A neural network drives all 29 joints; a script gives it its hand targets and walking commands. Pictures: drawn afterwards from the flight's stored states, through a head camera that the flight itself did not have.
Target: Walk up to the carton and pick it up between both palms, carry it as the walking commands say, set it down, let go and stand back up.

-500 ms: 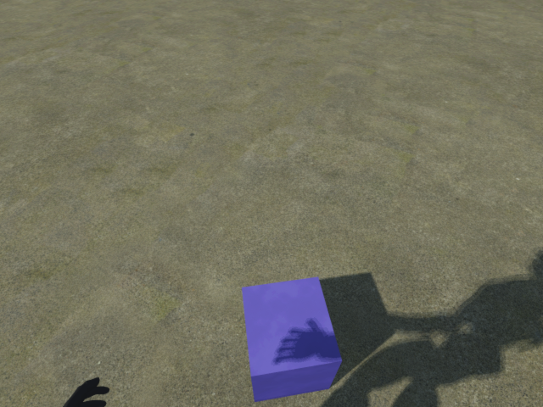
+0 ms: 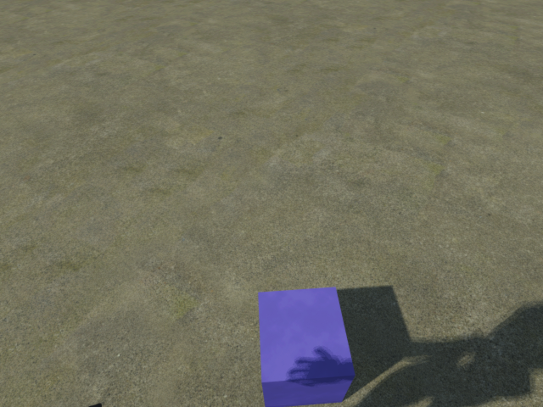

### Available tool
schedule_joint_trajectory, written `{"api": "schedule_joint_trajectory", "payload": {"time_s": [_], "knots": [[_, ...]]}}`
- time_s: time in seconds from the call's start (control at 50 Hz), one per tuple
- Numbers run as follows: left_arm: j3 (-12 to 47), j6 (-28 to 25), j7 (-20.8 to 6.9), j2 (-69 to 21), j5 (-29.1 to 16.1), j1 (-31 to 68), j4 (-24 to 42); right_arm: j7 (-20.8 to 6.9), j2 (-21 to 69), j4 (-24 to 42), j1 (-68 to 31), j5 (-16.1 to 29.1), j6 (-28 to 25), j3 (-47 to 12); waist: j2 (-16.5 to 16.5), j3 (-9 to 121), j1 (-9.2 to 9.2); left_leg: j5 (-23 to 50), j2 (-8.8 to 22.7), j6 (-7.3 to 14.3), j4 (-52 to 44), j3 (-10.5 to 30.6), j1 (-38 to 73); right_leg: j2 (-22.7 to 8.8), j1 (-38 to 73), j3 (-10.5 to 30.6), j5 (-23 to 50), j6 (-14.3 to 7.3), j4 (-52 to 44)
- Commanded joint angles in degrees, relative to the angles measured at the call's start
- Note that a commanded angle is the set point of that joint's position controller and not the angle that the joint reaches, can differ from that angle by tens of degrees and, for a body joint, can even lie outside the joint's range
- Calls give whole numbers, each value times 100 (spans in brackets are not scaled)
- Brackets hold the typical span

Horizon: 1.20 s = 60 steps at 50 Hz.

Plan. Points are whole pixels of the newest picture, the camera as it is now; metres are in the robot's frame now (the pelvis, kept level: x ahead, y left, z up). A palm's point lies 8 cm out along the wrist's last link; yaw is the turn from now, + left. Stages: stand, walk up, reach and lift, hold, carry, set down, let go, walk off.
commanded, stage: walk up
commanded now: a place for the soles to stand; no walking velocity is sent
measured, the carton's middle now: (300, 347) +0.46 -0.05 -0.64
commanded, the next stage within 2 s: reach and lift in 0.68 s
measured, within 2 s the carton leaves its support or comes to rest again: neither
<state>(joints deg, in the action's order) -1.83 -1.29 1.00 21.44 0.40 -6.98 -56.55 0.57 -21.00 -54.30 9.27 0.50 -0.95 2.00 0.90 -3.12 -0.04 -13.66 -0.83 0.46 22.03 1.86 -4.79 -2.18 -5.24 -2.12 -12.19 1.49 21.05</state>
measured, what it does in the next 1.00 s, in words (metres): stands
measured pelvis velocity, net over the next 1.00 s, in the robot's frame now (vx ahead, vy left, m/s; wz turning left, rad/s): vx -0.02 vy -0.01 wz -0.01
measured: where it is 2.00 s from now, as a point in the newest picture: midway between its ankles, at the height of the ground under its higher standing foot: outside the picture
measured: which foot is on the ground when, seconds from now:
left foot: down 0.00-1.00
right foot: down 0.00-1.00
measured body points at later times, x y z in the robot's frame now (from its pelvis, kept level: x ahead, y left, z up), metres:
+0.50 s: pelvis -0.01 -0.01 +0.00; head -0.01 -0.01 +0.45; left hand +0.07 +0.31 -0.11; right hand +0.08 -0.32 -0.12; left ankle -0.02 +0.11 -0.75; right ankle -0.01 -0.13 -0.75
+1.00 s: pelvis -0.02 -0.01 -0.02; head +0.07 -0.02 +0.42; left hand +0.19 +0.27 -0.11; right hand +0.17 -0.29 -0.12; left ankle -0.02 +0.11 -0.75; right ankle -0.01 -0.14 -0.75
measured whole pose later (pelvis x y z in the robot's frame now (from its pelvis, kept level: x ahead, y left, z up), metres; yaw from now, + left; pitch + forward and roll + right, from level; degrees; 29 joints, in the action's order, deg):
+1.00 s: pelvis -0.02 -0.01 -0.02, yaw -1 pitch +0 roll +0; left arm -10.8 13.8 -0.9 14.9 4.5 0.7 -30.5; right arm -3.8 -16.5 -30.9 0.9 -5.4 15.8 6.7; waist 1.0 -12.2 0.0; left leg -19.4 0.4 -0.9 36.8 1.7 -17.4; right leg -1.1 -18.4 -1.8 -17.9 0.2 36.2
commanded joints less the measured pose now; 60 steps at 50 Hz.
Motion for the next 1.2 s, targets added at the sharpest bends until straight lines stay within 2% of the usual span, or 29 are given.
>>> {"api": "schedule_joint_trajectory", "payload": {"time_s": [0.0,0.02,0.06,0.08,0.32,0.36,0.46,0.5,0.52,0.54,0.66,0.68,0.7,0.72,0.74,0.78,0.82,0.86,0.88,0.9,0.92,0.96,1.0,1.02,1.04,1.1,1.14,1.16,1.18], "knots": [[-242,-75,15,1050,13,166,203,55,-1058,164,-71,-2,-53,213,-97,219,-7,1262,757,130,-392,433,-329,-658,132,353,723,-280,-380],[-248,-73,26,1053,16,213,196,61,-1015,123,-60,-8,-65,202,-56,237,-61,1315,746,131,-413,439,-289,-673,119,350,744,-280,-372],[-244,-78,24,1038,27,222,177,54,-1026,88,-58,-17,-67,207,-147,259,-56,1309,728,141,-394,485,-302,-653,129,320,680,-284,-387],[-247,-82,18,1027,20,168,181,61,-1012,63,-65,-16,-67,202,-36,178,-44,1232,738,124,-406,502,-323,-675,47,329,501,-273,-451],[-302,-62,8,1006,39,140,172,83,-1009,-21,47,-35,-52,208,-95,88,-25,948,631,112,-423,605,-592,-703,81,230,9,-343,-535],[-329,-59,2,1025,40,127,200,85,-1003,-64,91,-49,-56,209,17,210,-20,1074,630,126,-402,607,-611,-706,233,199,100,-331,-461],[-338,-45,7,1012,42,112,228,104,-1037,-81,148,-61,-45,216,-158,52,-25,1107,583,93,-331,643,-683,-734,187,161,51,-352,-531],[-348,-41,5,1025,47,66,234,99,-1045,-57,155,-57,-37,217,-142,150,-29,1248,572,100,-270,634,-658,-729,233,129,205,-372,-482],[-349,-34,10,1014,33,5,252,104,-1092,-31,123,-65,-35,235,15,208,-14,1162,568,118,-256,639,-650,-727,238,127,139,-388,-451],[-358,-29,4,1027,44,62,254,108,-1042,-46,119,-53,-31,222,-111,150,-15,1166,541,96,-276,638,-666,-747,222,118,35,-389,-459],[-375,8,-6,992,42,70,299,128,-1040,-4,135,-60,-33,212,-22,76,-13,1201,563,133,-280,726,-797,-718,244,58,24,-385,-395],[108,344,-268,176,-360,1534,2956,-60,-212,3070,-2132,34,292,33,-413,-418,207,-708,-112,56,472,-197,-1993,207,-1219,-140,-863,-44,517],[-414,775,-282,439,-139,1366,2440,-191,-359,2512,-1670,-161,747,507,-211,-242,-376,-1333,83,-32,148,-308,-1712,266,-765,-321,-1074,16,765],[-391,1045,-324,514,-241,1409,2834,-278,-546,2646,-1480,-186,1036,603,7,-295,-449,-1339,64,105,106,-371,-2089,324,-612,-269,-783,9,856],[-603,1247,-398,596,-213,1252,2710,-318,-591,2490,-1292,-438,1322,728,103,-434,-412,-1519,100,244,32,-356,-2441,338,-175,-171,-796,43,1076],[-738,1427,-360,648,77,1116,3122,-447,-661,2426,-784,-512,1617,821,512,-638,-176,-1765,140,248,-144,-329,-2821,478,498,-154,-797,60,1274],[-881,1527,-250,521,278,646,3065,-400,-622,2523,-532,-691,1787,772,354,-232,-114,-1325,83,172,-47,-278,-2864,436,1016,-12,-208,49,1331],[-1221,1635,-167,458,511,108,2986,-375,-517,2705,-383,-691,1834,811,152,486,28,34,-96,19,422,-280,-2081,375,734,130,513,-75,1120],[-1361,1643,-146,406,581,19,2898,-397,-560,2751,-441,-646,1778,851,160,682,130,521,-148,-71,682,-209,-1837,382,387,140,617,-141,1126],[-1398,1576,-106,219,571,22,2744,-419,-634,2821,-630,-644,1664,862,59,869,130,845,-176,-112,870,-206,-1721,396,52,157,704,-157,1253],[-1438,1523,-111,127,445,-5,2543,-418,-662,2835,-909,-610,1584,765,-18,977,170,1301,-185,-148,1116,-165,-1765,396,-263,187,1004,-166,1494],[-1256,1393,-112,-233,155,299,2725,-463,-769,2932,-1659,-529,1424,857,41,1384,277,1721,-161,-201,1497,-41,-1897,337,-975,294,1143,-265,1919],[-1149,1317,-120,-262,-53,694,2809,-498,-759,3077,-1947,-438,1325,760,-44,1680,208,2281,-157,-261,1878,6,-1978,348,-1422,345,1539,-263,2310],[-1187,1268,-94,-176,-79,831,2993,-521,-837,3017,-2046,-377,1291,778,78,1924,257,2523,-162,-355,2034,-9,-2040,365,-1495,346,1677,-272,2504],[-1157,1212,-69,-92,-157,855,3089,-534,-778,2947,-1941,-334,1269,714,-170,2159,189,2717,-149,-330,2154,13,-2127,397,-1442,377,1988,-243,2636],[-1193,1107,6,147,-235,1156,3288,-463,-710,2748,-2279,-91,1197,585,-317,2873,182,2898,-191,-340,2468,48,-2654,378,-1387,488,2671,-168,2948],[-1088,1117,74,195,-327,1160,3355,-393,-791,2535,-2183,-75,1213,669,-532,3340,-70,2902,-156,-330,2520,82,-2687,398,-1377,527,3060,-155,3021],[-1179,1110,91,381,-334,1584,3605,-343,-835,2520,-2550,-18,1211,731,-537,3531,72,2625,-220,-354,2560,-13,-2885,361,-1365,597,3125,-144,3029],[-1125,1162,93,488,-371,1518,3355,-308,-912,2400,-2554,-14,1235,743,-592,3524,-4,2527,-229,-315,2514,40,-3053,370,-1344,607,3204,-123,3004]]}}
